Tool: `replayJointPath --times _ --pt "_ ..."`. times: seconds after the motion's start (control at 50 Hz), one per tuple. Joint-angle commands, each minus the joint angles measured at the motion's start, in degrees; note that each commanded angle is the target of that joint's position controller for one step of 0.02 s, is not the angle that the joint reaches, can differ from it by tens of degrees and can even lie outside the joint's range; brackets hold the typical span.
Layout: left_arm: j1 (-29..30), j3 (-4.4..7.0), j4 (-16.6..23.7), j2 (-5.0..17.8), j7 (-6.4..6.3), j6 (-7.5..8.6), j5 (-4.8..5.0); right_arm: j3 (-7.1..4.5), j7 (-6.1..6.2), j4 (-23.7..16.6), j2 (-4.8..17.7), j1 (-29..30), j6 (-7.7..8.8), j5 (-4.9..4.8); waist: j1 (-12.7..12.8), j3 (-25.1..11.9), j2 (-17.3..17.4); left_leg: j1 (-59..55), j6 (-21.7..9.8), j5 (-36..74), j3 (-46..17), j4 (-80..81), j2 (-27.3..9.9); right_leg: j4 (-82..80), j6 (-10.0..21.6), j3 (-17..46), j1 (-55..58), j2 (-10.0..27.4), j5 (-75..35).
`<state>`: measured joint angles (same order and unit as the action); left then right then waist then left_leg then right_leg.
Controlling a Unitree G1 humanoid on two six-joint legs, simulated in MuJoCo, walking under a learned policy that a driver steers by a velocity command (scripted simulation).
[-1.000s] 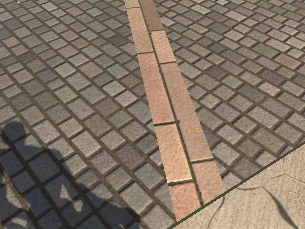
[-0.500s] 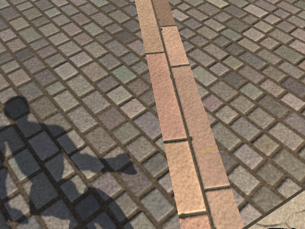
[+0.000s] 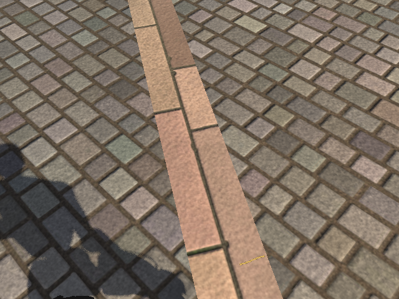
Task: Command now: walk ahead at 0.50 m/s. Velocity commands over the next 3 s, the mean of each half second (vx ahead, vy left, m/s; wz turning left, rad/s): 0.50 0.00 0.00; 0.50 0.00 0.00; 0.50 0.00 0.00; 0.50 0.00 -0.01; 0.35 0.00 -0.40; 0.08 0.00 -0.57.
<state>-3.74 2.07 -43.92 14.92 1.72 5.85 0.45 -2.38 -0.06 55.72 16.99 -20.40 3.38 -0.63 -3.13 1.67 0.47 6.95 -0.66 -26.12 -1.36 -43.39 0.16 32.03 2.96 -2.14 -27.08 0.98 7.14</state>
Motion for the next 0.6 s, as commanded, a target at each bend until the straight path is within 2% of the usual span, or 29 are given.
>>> replayJointPath --times 0.02,0.04,0.06,0.08,0.1,0.14,0.2,0.28,0.34,0.4,0.44,0.46,0.48,0.5,0.52,0.54,0.56,0.58,0.6 --pt "-18.13 3.01 -1.74 10.17 -0.38 -0.09 -0.26 -0.98 -0.59 -5.33 7.83 1.02 3.33 -2.01 8.81 -12.88 -9.92 37.39 -2.57 -1.98 -5.34 -31.50 -1.26 -15.69 12.05 35.05 42.15 19.80 12.77" --pt "-13.95 2.56 -0.78 8.89 -0.46 -0.05 -0.51 -0.87 -0.37 -5.97 7.42 4.08 3.58 -1.95 7.24 -8.82 -5.80 35.97 -2.74 3.18 -3.63 -29.51 -4.39 -16.59 10.84 27.95 34.94 17.51 6.89" --pt "-11.17 2.14 -0.51 7.40 -0.30 0.03 -0.68 -1.03 -0.15 -6.23 6.78 5.85 3.40 -0.96 5.91 -5.14 -3.65 34.31 -2.38 6.64 -3.00 -25.59 -6.17 -18.39 10.32 23.04 28.59 15.32 1.40" --pt "-9.79 1.80 -0.43 6.42 -0.23 0.29 -1.10 -1.24 -0.09 -6.12 6.16 5.31 2.80 -0.48 4.15 -4.35 -4.60 30.79 -2.16 9.22 -3.38 -22.93 -7.73 -20.03 9.61 19.71 24.64 13.81 -1.92" --pt "-9.51 1.81 -0.63 6.20 -0.08 0.45 -1.07 -1.10 -0.10 -5.82 4.97 4.56 2.14 -0.34 3.36 -3.90 -4.73 28.60 -1.71 10.44 -3.12 -21.35 -7.94 -21.61 9.73 17.81 22.43 12.86 -4.04" --pt "-10.42 2.09 -1.59 7.08 -0.09 0.94 -0.61 -0.81 0.01 -5.92 3.20 4.54 1.05 -0.07 2.43 -2.80 -4.13 28.55 -0.71 12.23 -2.49 -18.01 -8.31 -23.58 10.54 14.44 20.29 12.44 -8.56" --pt "-12.64 2.54 -3.16 8.49 -0.80 0.68 -0.46 -0.75 0.08 -7.99 2.88 10.04 0.69 0.53 3.30 -0.50 -3.07 32.60 0.84 19.66 -2.02 -8.65 -8.38 -25.44 10.57 10.73 20.78 11.83 -11.21" --pt "-15.38 2.59 -4.95 9.16 -1.61 0.08 -0.03 -0.20 -0.62 -10.04 1.53 17.72 1.34 0.30 5.66 1.39 -3.69 29.55 0.94 31.03 0.26 5.48 -6.35 -26.54 8.45 5.62 20.36 9.27 -9.31" --pt "-18.72 2.74 -7.05 9.59 -1.79 -0.46 0.35 0.02 -1.25 -11.69 1.57 22.73 1.69 -0.13 7.30 2.71 -3.57 29.30 0.40 32.37 0.80 10.72 -5.15 -25.70 8.31 5.36 24.17 10.72 -8.59" --pt "-19.78 3.07 -8.44 10.02 -2.12 -1.43 0.60 -0.12 -2.21 -13.38 2.48 25.50 2.20 -0.37 6.99 3.24 -3.84 30.72 -1.40 28.24 0.09 13.91 -4.73 -22.61 7.62 6.07 30.55 13.55 -11.94" --pt "-19.01 3.39 -8.66 10.67 -2.37 -2.03 0.65 -0.58 -2.64 -13.30 3.71 23.91 2.45 -0.39 5.38 1.80 -4.62 27.28 -2.78 24.11 0.93 15.05 -3.63 -19.29 6.69 6.20 33.20 14.49 -18.29" --pt "-18.06 3.53 -8.50 11.19 -2.46 -2.32 0.60 -1.17 -2.61 -12.57 4.84 20.81 2.51 -0.36 3.44 -0.27 -5.49 22.06 -3.69 22.28 2.40 15.44 -2.04 -15.49 6.06 5.60 33.47 13.99 -26.79" --pt "-17.06 3.32 -8.33 10.80 -2.52 -2.73 0.48 -2.30 -2.35 -10.42 6.56 13.81 2.50 -0.25 -0.35 -4.43 -5.21 12.24 -5.08 22.73 4.17 16.68 -0.18 -7.21 4.83 3.66 31.93 11.73 -34.40" --pt "-17.27 2.54 -7.56 9.22 -2.66 -2.87 -0.10 -3.68 -1.81 -7.54 9.56 3.82 2.38 0.04 -4.15 -11.44 -3.49 -3.60 -7.41 23.99 1.18 14.58 -3.07 5.48 3.09 1.65 24.19 8.76 -30.08" --pt "-23.14 0.75 -6.36 3.66 -2.05 -1.90 -0.59 -5.11 -1.36 -6.23 15.00 -3.78 1.91 1.00 -3.17 -20.18 7.69 -27.39 -15.92 17.22 -22.34 14.91 -17.77 28.00 -1.23 -1.14 0.59 0.71 -8.76" --pt "-22.93 0.28 -7.25 2.78 -1.89 -0.56 -0.15 -4.16 -1.43 -5.71 11.90 -4.69 1.62 0.06 -3.50 -23.76 13.38 -31.40 -18.92 10.42 -39.76 24.35 -22.65 39.23 -1.93 5.90 -9.87 -4.41 25.73" --pt "-18.04 1.81 -5.76 8.43 -1.50 0.55 1.64 -3.05 -1.44 -6.13 8.93 -0.84 1.74 -0.33 -3.50 -15.77 9.68 -25.09 -16.18 6.18 -34.13 26.25 -20.81 43.70 -0.66 9.21 -15.54 -0.75 24.44" --pt "-13.95 1.93 -4.45 9.15 -1.50 1.03 2.35 -2.54 -1.35 -7.32 7.18 3.82 1.79 -0.10 -1.92 -9.56 6.59 -16.65 -14.26 8.19 -26.36 27.62 -18.89 42.15 0.13 7.23 -16.15 2.50 19.25" --pt "-11.83 2.08 -4.13 8.75 -1.81 0.98 1.58 -2.03 -1.54 -7.74 5.44 7.48 1.98 0.41 -0.19 -4.92 3.13 -8.17 -13.33 12.21 -20.80 29.93 -16.66 38.31 -0.04 6.06 -14.23 4.89 14.55"
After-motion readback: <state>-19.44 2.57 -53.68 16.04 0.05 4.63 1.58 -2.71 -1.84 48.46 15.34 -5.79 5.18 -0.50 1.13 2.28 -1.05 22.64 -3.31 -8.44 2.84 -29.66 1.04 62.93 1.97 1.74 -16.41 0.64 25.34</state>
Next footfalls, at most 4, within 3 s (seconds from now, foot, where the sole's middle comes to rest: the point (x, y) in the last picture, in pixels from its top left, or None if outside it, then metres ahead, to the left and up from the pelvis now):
0.50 left None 0.44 0.13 -0.76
1.04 right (232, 216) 0.75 -0.11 -0.76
1.58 left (165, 156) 1.04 0.14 -0.76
2.12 right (216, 101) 1.35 -0.10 -0.76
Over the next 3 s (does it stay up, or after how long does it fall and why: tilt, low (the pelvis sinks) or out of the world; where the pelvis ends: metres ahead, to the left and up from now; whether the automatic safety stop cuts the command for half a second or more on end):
stays up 1.42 -0.04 0.01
